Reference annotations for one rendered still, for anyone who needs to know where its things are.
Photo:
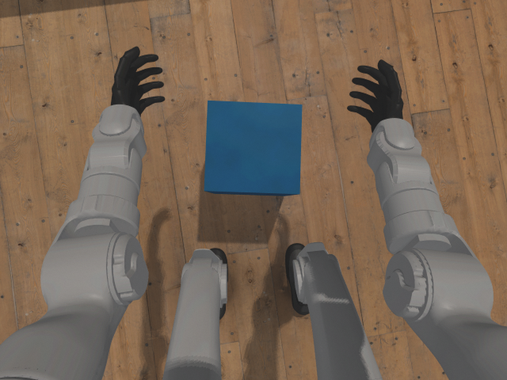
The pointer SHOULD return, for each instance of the right robot upper arm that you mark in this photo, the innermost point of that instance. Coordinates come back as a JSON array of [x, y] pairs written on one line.
[[446, 298]]

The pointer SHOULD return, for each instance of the right robot hand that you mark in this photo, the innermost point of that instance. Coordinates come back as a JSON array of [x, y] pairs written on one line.
[[388, 102]]

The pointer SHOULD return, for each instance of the robot left forearm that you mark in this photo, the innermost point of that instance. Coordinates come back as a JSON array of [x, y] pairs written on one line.
[[110, 184]]

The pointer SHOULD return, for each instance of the right robot foot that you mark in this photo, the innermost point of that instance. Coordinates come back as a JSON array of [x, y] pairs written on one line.
[[291, 254]]

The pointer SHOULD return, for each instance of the left robot upper arm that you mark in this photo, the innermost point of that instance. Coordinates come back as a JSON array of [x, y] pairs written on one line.
[[88, 283]]

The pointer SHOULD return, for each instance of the left robot hand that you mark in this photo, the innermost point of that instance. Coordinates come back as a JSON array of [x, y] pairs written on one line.
[[125, 90]]

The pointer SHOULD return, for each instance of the carton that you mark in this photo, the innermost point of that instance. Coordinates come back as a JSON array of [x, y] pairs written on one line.
[[253, 148]]

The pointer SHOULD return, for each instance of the robot right forearm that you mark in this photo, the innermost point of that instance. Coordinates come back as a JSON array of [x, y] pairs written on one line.
[[408, 197]]

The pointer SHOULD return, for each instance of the right robot thigh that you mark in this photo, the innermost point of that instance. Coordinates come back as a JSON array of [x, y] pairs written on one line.
[[341, 347]]

